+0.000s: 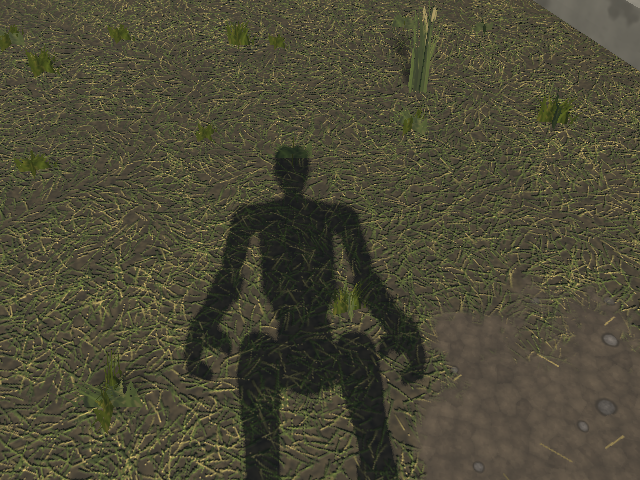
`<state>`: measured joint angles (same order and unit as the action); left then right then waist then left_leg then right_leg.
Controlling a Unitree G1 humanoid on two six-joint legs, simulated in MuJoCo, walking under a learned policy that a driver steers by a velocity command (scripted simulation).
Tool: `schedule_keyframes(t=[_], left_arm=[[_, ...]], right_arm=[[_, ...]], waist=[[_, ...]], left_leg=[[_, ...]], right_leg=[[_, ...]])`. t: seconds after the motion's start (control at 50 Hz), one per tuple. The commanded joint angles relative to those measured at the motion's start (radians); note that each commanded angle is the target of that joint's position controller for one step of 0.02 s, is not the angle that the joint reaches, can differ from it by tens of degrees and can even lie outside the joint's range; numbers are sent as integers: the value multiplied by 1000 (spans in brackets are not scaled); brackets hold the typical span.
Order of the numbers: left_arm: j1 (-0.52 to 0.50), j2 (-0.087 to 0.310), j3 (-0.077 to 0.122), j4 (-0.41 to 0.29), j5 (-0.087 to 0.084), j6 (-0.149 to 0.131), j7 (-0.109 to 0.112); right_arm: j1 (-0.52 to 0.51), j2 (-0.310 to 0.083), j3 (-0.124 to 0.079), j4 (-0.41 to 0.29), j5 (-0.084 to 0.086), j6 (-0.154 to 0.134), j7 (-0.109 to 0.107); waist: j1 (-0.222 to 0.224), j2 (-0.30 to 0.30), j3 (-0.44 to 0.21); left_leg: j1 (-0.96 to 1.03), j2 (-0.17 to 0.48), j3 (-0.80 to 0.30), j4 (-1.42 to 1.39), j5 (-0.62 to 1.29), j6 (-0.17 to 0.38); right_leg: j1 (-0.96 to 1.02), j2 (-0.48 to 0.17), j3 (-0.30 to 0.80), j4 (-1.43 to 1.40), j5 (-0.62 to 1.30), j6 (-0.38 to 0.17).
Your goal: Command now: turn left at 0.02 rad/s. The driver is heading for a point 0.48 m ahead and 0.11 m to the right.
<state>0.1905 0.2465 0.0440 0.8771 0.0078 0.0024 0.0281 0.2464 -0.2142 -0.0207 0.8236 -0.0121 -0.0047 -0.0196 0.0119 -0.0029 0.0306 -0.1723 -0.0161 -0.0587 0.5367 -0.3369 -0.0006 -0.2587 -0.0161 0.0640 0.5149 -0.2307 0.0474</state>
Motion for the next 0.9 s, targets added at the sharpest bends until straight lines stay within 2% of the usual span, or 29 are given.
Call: schedule_keyframes(t=[0.02,0.06,0.1,0.14,0.16,0.18,0.22,0.24,0.26,0.28,0.3,0.32,0.34,0.38,0.42,0.48,0.54,0.6,0.66,0.7,0.72,0.74,0.76,0.78,0.8,0.82,0.84,0.86,0.9], left_arm=[[-8,100,24,-20,-3,-7,8],[8,91,23,8,-3,-3,11],[-5,89,25,20,-12,-3,12],[-64,88,23,-9,-24,-29,6],[-87,86,22,-22,-32,-48,-2],[-87,88,24,-24,-39,-66,-11],[-39,83,23,-4,-45,-95,-32],[43,82,28,38,-43,-103,-38],[137,97,41,89,-34,-103,-40],[248,142,57,120,-28,-103,-39],[354,265,84,136,-29,-106,-45],[323,206,59,125,-14,-115,-52],[241,156,42,103,-15,-122,-50],[170,129,29,76,-17,-121,-50],[189,88,11,83,-11,-110,-47],[237,117,11,99,-11,-97,-32],[237,144,12,98,-8,-88,-18],[277,151,14,114,-17,-89,-13],[292,150,20,128,-30,-83,-10],[268,172,31,120,-30,-75,-9],[251,188,37,112,-26,-70,-9],[235,180,34,105,-19,-62,-11],[221,150,21,81,-6,-60,-13],[373,-6,-19,70,-8,-72,-18],[373,46,-8,96,-32,-90,-21],[279,135,19,67,-55,-96,-18],[225,135,20,55,-51,-95,-9],[201,122,25,55,-34,-87,-2],[232,78,28,61,-25,-57,2]], right_arm=[[16,-119,-29,-30,3,-15,-3],[37,-113,-28,-5,4,-14,-4],[54,-159,-44,8,15,-6,-9],[83,-213,-60,11,25,-10,-12],[87,-220,-64,15,30,-19,-14],[80,-212,-63,18,29,-30,-16],[37,-195,-61,13,40,-38,-12],[-8,-193,-60,6,46,-35,-8],[-23,-176,-56,1,41,-35,-6],[-48,-129,-41,-14,31,-41,-4],[-55,-86,-32,-58,29,-54,-10],[-50,-135,-45,-62,47,-70,-11],[-31,-152,-51,-51,62,-83,-2],[-44,-149,-54,-35,52,-97,9],[-71,-141,-60,-35,36,-94,22],[-134,-101,-51,-55,29,-82,33],[-250,-75,-35,-95,31,-82,37],[-333,-81,-29,-121,38,-84,47],[-378,-105,-33,-148,40,-92,58],[-332,-141,-46,-144,37,-99,60],[-262,-169,-59,-128,36,-101,55],[-106,-207,-82,-82,39,-100,46],[91,-255,-101,-39,30,-97,33],[186,-353,-119,-9,2,-92,34],[171,-263,-92,-6,1,-91,40],[56,-206,-72,-16,9,-95,41],[-34,-167,-59,-27,13,-97,43],[-90,-133,-50,-23,10,-100,49],[-133,-108,-42,-2,-9,-110,58]], waist=[[-3,15,-16],[-4,22,-38],[-23,85,10],[-54,183,102],[-59,198,144],[-52,201,163],[-13,178,142],[34,154,106],[68,122,56],[110,-4,9],[125,-298,-37],[102,-242,-20],[61,-156,49],[37,-82,74],[35,-92,51],[45,-75,52],[64,-72,80],[81,-81,110],[59,-75,126],[11,-85,82],[-32,-104,26],[-111,-102,-74],[-192,-72,-219],[-123,203,-413],[-127,242,-445],[-101,181,-249],[-66,109,-155],[-33,61,-99],[22,86,-81]], left_leg=[[-97,53,-53,-135,170,22],[-81,45,-46,-152,90,27],[-90,71,-111,-215,-244,78],[-79,224,-329,-335,-481,177],[-89,284,-410,-371,-476,217],[-63,308,-430,-374,-410,234],[-34,283,-348,-332,-266,207],[-103,230,-262,-293,-191,172],[-174,170,-186,-214,-96,141],[-258,86,-72,10,11,88],[-449,-48,60,336,-99,14],[-551,-31,-39,536,-239,18],[-610,28,-72,615,-164,44],[-634,96,-36,584,9,70],[-578,123,-1,513,106,59],[-583,115,49,392,178,12],[-521,95,75,187,299,-12],[-444,69,92,64,390,-8],[-433,66,56,-2,376,25],[-351,43,54,-27,321,48],[-241,15,74,-25,290,64],[-33,-8,92,-34,284,89],[289,106,-19,12,255,137],[653,387,-467,-61,121,287],[589,434,-687,-227,146,314],[416,400,-506,-230,259,265],[257,363,-342,-229,440,243],[121,315,-214,-244,585,227],[-35,260,-82,-287,706,213]], right_leg=[[100,-14,11,-42,180,-15],[110,1,-9,-37,108,-14],[14,64,-81,55,-148,-19],[-163,56,-104,194,-211,-38],[-211,19,-71,242,-202,-58],[-251,-8,-51,259,-222,-79],[-180,-24,-59,118,-216,-115],[4,3,-94,-9,-91,-119],[182,37,-100,-37,6,-104],[314,-61,64,-116,-42,-130],[445,-277,486,-283,-179,-261],[424,-361,663,-344,-244,-330],[386,-349,569,-334,-241,-315],[361,-278,383,-352,-137,-257],[341,-217,238,-367,61,-222],[326,-195,137,-382,259,-236],[245,-171,66,-414,269,-229],[207,-181,36,-440,242,-232],[277,-226,52,-402,311,-221],[329,-242,62,-320,486,-202],[332,-235,58,-232,660,-191],[289,-190,33,-59,763,-167],[96,-141,17,203,585,-135],[-261,45,-36,606,2,-60],[-336,76,98,762,-356,-58],[-393,28,93,823,-319,-62],[-368,-19,52,804,-250,-61],[-320,-49,35,751,-211,-54],[-186,-81,23,666,-164,-51]])
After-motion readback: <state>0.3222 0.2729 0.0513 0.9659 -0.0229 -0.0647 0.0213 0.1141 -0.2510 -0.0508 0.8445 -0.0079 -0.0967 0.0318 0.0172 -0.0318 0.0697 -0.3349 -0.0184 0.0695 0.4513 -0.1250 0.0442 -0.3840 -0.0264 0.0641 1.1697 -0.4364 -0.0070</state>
